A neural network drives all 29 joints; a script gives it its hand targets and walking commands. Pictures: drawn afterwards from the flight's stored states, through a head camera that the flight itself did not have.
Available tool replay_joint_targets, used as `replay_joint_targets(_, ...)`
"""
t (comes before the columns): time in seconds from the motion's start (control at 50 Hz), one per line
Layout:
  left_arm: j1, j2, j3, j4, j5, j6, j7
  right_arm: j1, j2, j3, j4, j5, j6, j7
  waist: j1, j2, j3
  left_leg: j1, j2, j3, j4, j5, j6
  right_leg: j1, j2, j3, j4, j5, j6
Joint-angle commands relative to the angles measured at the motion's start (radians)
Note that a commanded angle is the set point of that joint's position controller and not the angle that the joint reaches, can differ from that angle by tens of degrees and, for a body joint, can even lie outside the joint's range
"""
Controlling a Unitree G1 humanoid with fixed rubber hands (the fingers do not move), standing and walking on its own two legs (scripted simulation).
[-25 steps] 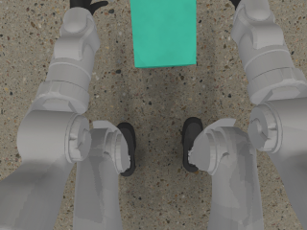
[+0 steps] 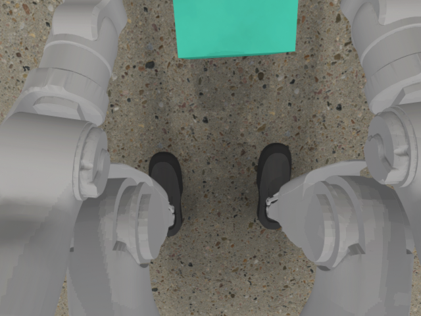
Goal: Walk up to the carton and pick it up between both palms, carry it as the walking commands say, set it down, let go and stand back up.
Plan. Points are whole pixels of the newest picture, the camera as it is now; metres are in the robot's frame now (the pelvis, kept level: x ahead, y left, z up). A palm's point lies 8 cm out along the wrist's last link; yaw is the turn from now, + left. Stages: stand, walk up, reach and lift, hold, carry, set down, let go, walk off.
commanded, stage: reach and lift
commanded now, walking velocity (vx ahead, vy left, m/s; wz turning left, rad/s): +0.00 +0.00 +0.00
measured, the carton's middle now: out of the picture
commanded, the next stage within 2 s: none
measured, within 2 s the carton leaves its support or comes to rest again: leaves its support in 1.44 s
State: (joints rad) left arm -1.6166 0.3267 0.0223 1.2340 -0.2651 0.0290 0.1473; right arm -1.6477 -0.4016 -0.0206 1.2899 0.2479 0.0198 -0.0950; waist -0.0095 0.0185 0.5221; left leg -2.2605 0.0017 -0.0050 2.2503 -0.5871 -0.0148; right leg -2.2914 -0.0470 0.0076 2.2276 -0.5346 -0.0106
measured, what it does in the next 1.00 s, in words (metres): stands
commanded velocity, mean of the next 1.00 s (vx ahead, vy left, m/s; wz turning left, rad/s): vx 0.00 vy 0.00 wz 0.00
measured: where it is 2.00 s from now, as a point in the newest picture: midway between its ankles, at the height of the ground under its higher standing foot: (217, 202)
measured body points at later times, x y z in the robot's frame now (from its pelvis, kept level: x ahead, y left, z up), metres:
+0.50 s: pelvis +0.00 +0.00 +0.00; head +0.39 -0.01 +0.21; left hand +0.57 +0.11 -0.20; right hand +0.57 -0.16 -0.20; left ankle +0.11 +0.12 -0.32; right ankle +0.12 -0.12 -0.32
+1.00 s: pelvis +0.02 +0.00 -0.01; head +0.40 -0.02 +0.22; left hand +0.58 +0.11 -0.20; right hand +0.58 -0.15 -0.20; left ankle +0.11 +0.13 -0.32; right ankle +0.12 -0.12 -0.32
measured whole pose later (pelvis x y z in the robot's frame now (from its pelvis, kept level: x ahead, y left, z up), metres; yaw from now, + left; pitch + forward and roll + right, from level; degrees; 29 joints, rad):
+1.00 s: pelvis +0.02 +0.00 -0.01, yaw +0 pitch +35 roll +1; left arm -1.56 0.21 0.26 1.16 0.02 0.15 0.05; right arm -1.60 -0.28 -0.22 1.21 -0.04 0.16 -0.02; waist -0.01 0.01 0.45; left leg -2.24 -0.04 -0.02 2.31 -0.66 -0.05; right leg -2.29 -0.02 0.03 2.29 -0.60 0.00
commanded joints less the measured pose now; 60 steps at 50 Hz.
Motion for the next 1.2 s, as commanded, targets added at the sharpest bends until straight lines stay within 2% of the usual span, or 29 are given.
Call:
replay_joint_targets(0.0, -0.215, 0.048, 0.000, -0.088, -0.001, -0.022, -0.005, -0.234, -0.066, -0.010, -0.085, -0.002, -0.021, 0.010, -0.011, -0.011, -1.270, 0.561, -0.061, 0.016, -0.157, 0.366, -0.024, 0.654, 0.073, -0.006, -0.129, 0.353, 0.024)
replay_joint_targets(0.3, -0.231, 0.011, 0.020, -0.086, 0.035, -0.018, -0.017, -0.251, -0.033, -0.027, -0.088, -0.037, -0.013, 0.022, -0.009, -0.024, -1.202, 0.546, -0.074, 0.019, -0.168, 0.322, -0.022, 0.649, 0.082, -0.010, -0.141, 0.311, 0.032)
replay_joint_targets(0.54, -0.209, -0.094, 0.096, -0.093, 0.151, -0.013, -0.029, -0.232, 0.070, -0.094, -0.097, -0.149, -0.009, 0.031, -0.009, -0.022, -1.113, 0.540, -0.109, 0.029, -0.178, 0.310, -0.027, 0.657, 0.120, -0.015, -0.149, 0.304, 0.033)
replay_joint_targets(0.62, -0.271, -0.358, 0.063, -0.114, 0.176, 0.000, -0.091, -0.293, 0.343, -0.061, -0.116, -0.170, 0.003, 0.092, -0.003, -0.023, -1.069, 0.511, -0.126, 0.032, -0.172, 0.311, -0.027, 0.645, 0.138, -0.014, -0.139, 0.314, 0.027)
replay_joint_targets(0.7, -0.358, -0.784, 0.044, -0.145, 0.225, 0.042, -0.218, -0.356, 0.791, -0.026, -0.144, -0.216, 0.053, 0.213, -0.016, -0.018, -0.997, 0.451, -0.151, 0.039, -0.155, 0.279, -0.023, 0.593, 0.160, -0.020, -0.121, 0.294, 0.008)
replay_joint_targets(0.74, -0.330, -0.877, 0.054, -0.159, 0.238, 0.061, -0.256, -0.319, 0.876, -0.031, -0.148, -0.230, 0.077, 0.252, -0.021, -0.014, -0.963, 0.429, -0.154, 0.046, -0.148, 0.266, -0.017, 0.563, 0.167, -0.029, -0.113, 0.284, 0.000)
replay_joint_targets(0.82, -0.280, -0.985, 0.059, -0.191, 0.241, 0.080, -0.299, -0.263, 0.980, -0.035, -0.176, -0.237, 0.099, 0.295, -0.024, -0.004, -0.939, 0.411, -0.159, 0.052, -0.127, 0.286, -0.007, 0.532, 0.175, -0.035, -0.092, 0.307, -0.009)
replay_joint_targets(0.9, -0.250, -1.045, 0.058, -0.214, 0.231, 0.087, -0.317, -0.226, 1.044, -0.041, -0.192, -0.235, 0.108, 0.312, -0.028, -0.002, -0.942, 0.391, -0.161, 0.052, -0.114, 0.317, 0.000, 0.512, 0.179, -0.032, -0.084, 0.343, -0.015)
replay_joint_targets(1.18, -0.246, -1.111, 0.023, -0.251, 0.192, 0.084, -0.318, -0.217, 1.103, -0.009, -0.217, -0.196, 0.106, 0.310, -0.016, -0.006, -0.998, 0.371, -0.168, 0.050, -0.109, 0.383, 0.013, 0.514, 0.181, -0.024, -0.080, 0.412, -0.017)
